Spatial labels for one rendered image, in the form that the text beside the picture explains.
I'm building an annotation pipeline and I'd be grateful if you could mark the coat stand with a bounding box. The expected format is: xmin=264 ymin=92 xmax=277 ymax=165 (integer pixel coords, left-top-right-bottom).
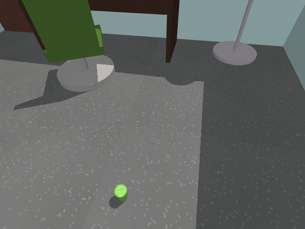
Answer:
xmin=213 ymin=0 xmax=257 ymax=65

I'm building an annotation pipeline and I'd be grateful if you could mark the cup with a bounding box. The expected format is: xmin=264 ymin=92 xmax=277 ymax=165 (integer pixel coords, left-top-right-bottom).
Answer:
xmin=114 ymin=184 xmax=128 ymax=201

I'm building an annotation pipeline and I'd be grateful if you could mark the office chair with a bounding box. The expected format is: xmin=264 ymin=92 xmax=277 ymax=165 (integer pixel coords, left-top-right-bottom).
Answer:
xmin=22 ymin=0 xmax=115 ymax=92

